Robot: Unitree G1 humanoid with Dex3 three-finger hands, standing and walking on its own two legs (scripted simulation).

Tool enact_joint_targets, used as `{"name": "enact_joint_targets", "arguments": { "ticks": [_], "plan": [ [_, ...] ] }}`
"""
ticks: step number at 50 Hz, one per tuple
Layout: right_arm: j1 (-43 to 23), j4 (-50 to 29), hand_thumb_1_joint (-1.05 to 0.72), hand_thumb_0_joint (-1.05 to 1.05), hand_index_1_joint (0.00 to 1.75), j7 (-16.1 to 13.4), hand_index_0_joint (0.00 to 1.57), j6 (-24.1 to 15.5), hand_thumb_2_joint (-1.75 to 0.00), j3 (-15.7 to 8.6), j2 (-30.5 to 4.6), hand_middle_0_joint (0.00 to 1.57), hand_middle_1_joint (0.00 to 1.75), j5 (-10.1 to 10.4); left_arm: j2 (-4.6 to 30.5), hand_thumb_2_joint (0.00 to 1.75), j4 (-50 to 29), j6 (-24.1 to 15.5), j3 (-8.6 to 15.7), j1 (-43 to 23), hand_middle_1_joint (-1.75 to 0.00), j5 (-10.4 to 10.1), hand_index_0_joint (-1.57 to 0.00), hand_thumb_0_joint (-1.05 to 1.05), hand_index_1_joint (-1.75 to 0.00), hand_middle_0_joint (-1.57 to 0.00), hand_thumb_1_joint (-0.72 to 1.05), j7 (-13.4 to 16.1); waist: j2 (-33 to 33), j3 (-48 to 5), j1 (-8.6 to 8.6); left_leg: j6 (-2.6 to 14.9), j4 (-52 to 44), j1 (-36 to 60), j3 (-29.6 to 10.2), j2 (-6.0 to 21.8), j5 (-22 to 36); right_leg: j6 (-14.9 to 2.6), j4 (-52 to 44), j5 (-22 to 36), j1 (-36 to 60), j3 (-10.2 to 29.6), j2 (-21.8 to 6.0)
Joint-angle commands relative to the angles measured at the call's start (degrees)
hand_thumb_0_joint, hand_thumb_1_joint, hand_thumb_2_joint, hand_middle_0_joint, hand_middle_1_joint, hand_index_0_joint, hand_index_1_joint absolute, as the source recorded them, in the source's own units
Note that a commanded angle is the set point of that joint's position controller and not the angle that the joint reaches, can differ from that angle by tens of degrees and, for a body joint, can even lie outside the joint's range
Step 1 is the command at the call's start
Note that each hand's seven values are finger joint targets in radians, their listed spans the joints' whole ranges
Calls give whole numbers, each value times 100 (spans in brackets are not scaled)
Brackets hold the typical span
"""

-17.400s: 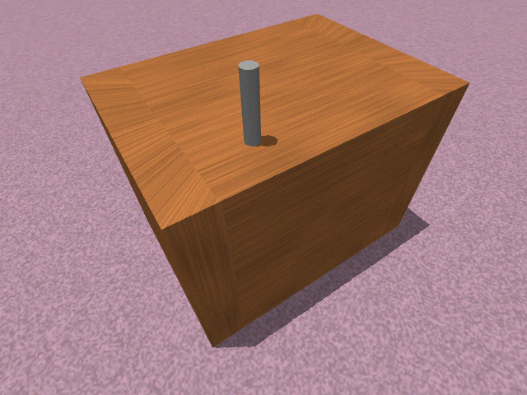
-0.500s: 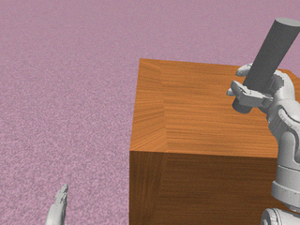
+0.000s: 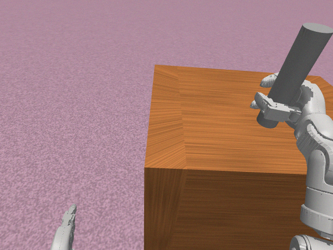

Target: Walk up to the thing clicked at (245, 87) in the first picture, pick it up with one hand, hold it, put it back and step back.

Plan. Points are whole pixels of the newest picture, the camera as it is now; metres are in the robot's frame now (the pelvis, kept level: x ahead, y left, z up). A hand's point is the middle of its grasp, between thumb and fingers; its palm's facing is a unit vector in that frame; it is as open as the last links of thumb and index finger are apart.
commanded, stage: hold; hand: right
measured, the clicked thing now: (287, 83) +0.33 -0.18 +0.31
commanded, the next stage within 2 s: crouch in 0.92 s
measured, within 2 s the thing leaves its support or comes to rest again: neither
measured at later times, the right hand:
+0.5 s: hand (269, 101) +0.34 -0.17 +0.26, palm faces +0.11 +0.99 -0.02, open 5.4 cm
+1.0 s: hand (269, 96) +0.35 -0.17 +0.27, palm faces +0.11 +0.99 -0.01, open 5.4 cm
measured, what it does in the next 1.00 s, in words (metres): stands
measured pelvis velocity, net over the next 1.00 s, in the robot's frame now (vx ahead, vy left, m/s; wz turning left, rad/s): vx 0.00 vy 0.00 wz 0.00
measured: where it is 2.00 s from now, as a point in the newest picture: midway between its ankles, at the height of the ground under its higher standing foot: outside the picture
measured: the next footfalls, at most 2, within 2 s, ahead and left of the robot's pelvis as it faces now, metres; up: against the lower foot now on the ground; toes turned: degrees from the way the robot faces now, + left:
none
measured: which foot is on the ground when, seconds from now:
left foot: down 0.00-1.00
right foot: down 0.00-1.00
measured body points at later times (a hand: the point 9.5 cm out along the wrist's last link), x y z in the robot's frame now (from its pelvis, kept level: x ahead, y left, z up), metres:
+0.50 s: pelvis +0.00 +0.00 +0.00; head -0.05 +0.03 +0.45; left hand +0.17 +0.26 -0.07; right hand +0.33 -0.22 +0.27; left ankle +0.01 +0.13 -0.73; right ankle +0.02 -0.14 -0.73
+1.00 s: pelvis +0.00 +0.00 +0.00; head -0.04 +0.03 +0.45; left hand +0.17 +0.26 -0.07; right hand +0.34 -0.23 +0.27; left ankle +0.01 +0.13 -0.73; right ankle +0.02 -0.14 -0.73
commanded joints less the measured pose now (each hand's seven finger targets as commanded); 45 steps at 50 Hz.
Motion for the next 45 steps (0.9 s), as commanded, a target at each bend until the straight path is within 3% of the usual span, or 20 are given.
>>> {"name": "enact_joint_targets", "arguments": {
  "ticks": [1, 3, 6, 10, 12, 16, 18, 19, 24, 25, 28, 32, 34, 37, 39, 40, 41, 43, 44, 45],
  "plan": [
    [-2908, -1364, -65, 0, 141, -37, 139, -577, -131, -459, -1347, 138, 141, 103, 728, 5, -904, -359, 338, -825, -5, 2, -5, 0, -5, -5, -55, 61, 294, -1059, 31, 15, -595, -96, 245, -161, 899, -207, -432, 816, 589, -159, 193],
    [-2904, -1265, -64, 0, 143, -43, 140, -570, -132, -479, -1374, 139, 143, 89, 605, 5, -841, -355, 224, -755, -5, 4, -5, 0, -6, -5, -56, 41, 349, -1041, 11, 2, -587, -70, 224, -140, 989, -223, -387, 872, 562, -176, 215],
    [-3078, -1458, -60, 0, 143, -64, 139, -596, -132, -443, -1351, 138, 143, 93, 791, 5, -1034, -368, 358, -849, -5, 14, -5, 0, -5, -5, -55, 57, 308, -1275, 32, 20, -544, -29, 226, -145, 1122, -200, -378, 1032, 687, -172, 201],
    [-3005, -1327, -63, 0, 142, -56, 139, -591, -131, -428, -1320, 138, 142, 88, 735, 5, -1009, -352, 339, -883, -5, 3, -5, 0, -5, -5, -55, 54, 347, -1185, -9, 24, -539, -3, 249, -157, 1122, -188, -390, 1068, 624, -157, 183],
    [-2924, -1260, -63, 0, 142, -64, 139, -578, -131, -388, -1293, 138, 142, 58, 553, 5, -957, -333, 137, -911, -5, 1, -5, 0, -6, -5, -56, 31, 294, -1088, -78, 28, -566, -10, 229, -143, 997, -186, -402, 948, 542, -172, 201],
    [-3030, -1335, -62, 0, 142, -65, 139, -574, -131, -365, -1299, 138, 142, 53, 800, 5, -1122, -334, 350, -879, -5, 3, -5, 0, -5, -5, -55, 63, 319, -1192, 36, 24, -573, -59, 225, -150, 1014, -198, -409, 935, 671, -173, 188],
    [-2873, -1272, -63, 0, 142, -70, 139, -596, -131, -503, -1406, 139, 142, 50, 614, 5, -914, -314, 220, -770, -5, 4, -5, 0, -5, -5, -55, 39, 298, -1062, -35, 23, -597, -26, 231, -145, 889, -202, -432, 806, 570, -174, 200],
    [-2902, -1175, -63, 0, 142, -76, 139, -588, -131, -480, -1390, 138, 142, 58, 706, 5, -955, -314, 324, -792, -5, -4, -5, 0, -5, -5, -55, 54, 350, -1041, 6, 13, -624, -67, 227, -149, 827, -213, -445, 735, 569, -176, 203],
    [-2865, -1319, -62, 0, 142, -85, 139, -657, -131, -427, -1319, 139, 142, 94, 659, 5, -955, -340, 278, -822, -5, -8, -5, 0, -6, -5, -55, 31, 330, -1034, -8, 24, -601, -75, 232, -171, 745, -205, -449, 655, 492, -180, 195],
    [-2877, -1415, -63, 0, 142, -94, 139, -667, -130, -526, -1419, 138, 142, 76, 683, 5, -977, -327, 337, -735, -5, 4, -5, 0, -5, -5, -55, 40, 332, -1194, 24, 14, -600, -27, 211, -146, 910, -215, -415, 798, 615, -195, 202],
    [-2891, -1420, -63, 0, 142, -86, 139, -688, -131, -456, -1359, 139, 142, 85, 598, 5, -956, -344, 219, -844, -5, 3, -5, 0, -6, -5, -56, 31, 287, -1094, -13, 10, -611, -32, 203, -141, 846, -215, -409, 744, 539, -198, 213],
    [-2960, -1459, -64, 0, 141, -74, 139, -657, -130, -410, -1297, 138, 141, 91, 770, 5, -1060, -385, 358, -925, -5, 9, -5, 0, -6, -5, -55, 92, 302, -1243, 57, 19, -576, -36, 234, -166, 898, -199, -415, 821, 649, -161, 175],
    [-2904, -1378, -63, 0, 141, -50, 139, -621, -130, -226, -1138, 138, 141, 93, 544, 5, -960, -379, 125, -929, -5, -10, -5, 0, -6, -5, -55, 63, 283, -992, 23, 16, -585, -103, 233, -165, 807, -201, -436, 718, 516, -167, 189],
    [-2971, -1234, -63, 0, 142, -54, 140, -584, -131, -446, -1401, 139, 142, 76, 785, 5, -868, -356, 371, -874, -5, 10, -5, 0, -5, -5, -55, 92, 241, -1185, 16, 21, -550, -39, 249, -166, 1045, -174, -408, 990, 626, -148, 177],
    [-3063, -1336, -64, 0, 142, -66, 140, -565, -131, -334, -1268, 139, 142, 69, 754, 5, -998, -367, 296, -900, -6, 16, -5, 0, -6, -5, -55, 73, 302, -1236, 29, 29, -529, -5, 258, -169, 1136, -172, -381, 1087, 659, -157, 183],
    [-3017, -1157, -65, 0, 142, -64, 140, -546, -131, -321, -1205, 139, 142, 86, 822, 5, -916, -369, 417, -767, -6, 13, -6, 0, -6, -5, -55, 88, 407, -1093, 96, 19, -541, -70, 269, -176, 1073, -182, -404, 998, 640, -158, 173],
    [-2968, -1166, -65, 0, 141, -74, 139, -548, -131, -447, -1341, 139, 141, 92, 813, 5, -870, -360, 433, -843, -6, 3, -5, 0, -6, -5, -55, 97, 371, -1079, 14, 14, -554, -53, 264, -165, 1018, -186, -406, 942, 597, -152, 187],
    [-3165, -1188, -63, 0, 141, -73, 139, -578, -130, -482, -1384, 138, 141, 85, 548, 5, -884, -393, 172, -826, -5, 1, -5, 0, -5, -5, -55, 37, 262, -1189, -47, 24, -501, -4, 274, -175, 1163, -165, -369, 1125, 622, -165, 175],
    [-3151, -1134, -64, 0, 142, -86, 140, -590, -131, -467, -1383, 139, 142, 59, 612, 5, -889, -387, 305, -788, -5, 3, -5, 0, -5, -5, -55, 44, 216, -1197, 1, 27, -486, 2, 276, -178, 1217, -155, -377, 1179, 618, -166, 173],
    [-3072, -1090, -63, 0, 142, -112, 139, -577, -131, -655, -1587, 138, 142, 41, 772, 5, -772, -336, 436, -680, -5, 14, -5, 0, -5, -5, -56, 48, 237, -1258, -31, 39, -479, 9, 267, -167, 1255, -157, -362, 1247, 639, -156, 173]
  ]
}}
